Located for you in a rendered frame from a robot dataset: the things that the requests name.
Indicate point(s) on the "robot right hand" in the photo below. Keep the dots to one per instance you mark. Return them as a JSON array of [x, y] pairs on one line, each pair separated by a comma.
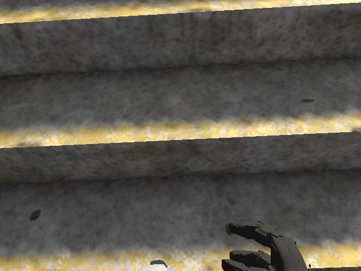
[[285, 255]]

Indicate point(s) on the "left robot shin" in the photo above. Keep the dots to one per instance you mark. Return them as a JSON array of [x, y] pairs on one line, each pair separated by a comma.
[[158, 261]]

